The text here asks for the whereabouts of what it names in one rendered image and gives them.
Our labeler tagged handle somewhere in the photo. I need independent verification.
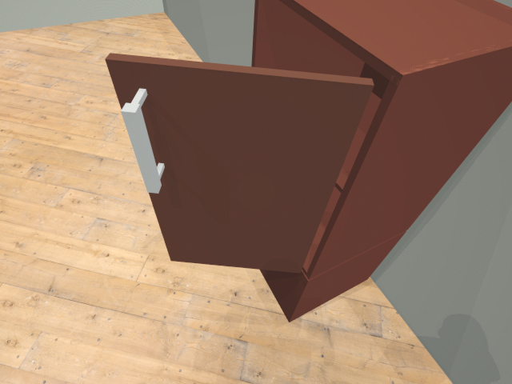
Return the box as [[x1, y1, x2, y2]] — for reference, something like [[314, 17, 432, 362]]
[[121, 88, 165, 194]]

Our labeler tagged cupboard door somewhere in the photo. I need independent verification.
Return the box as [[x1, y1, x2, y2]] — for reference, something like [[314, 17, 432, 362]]
[[105, 53, 374, 273]]

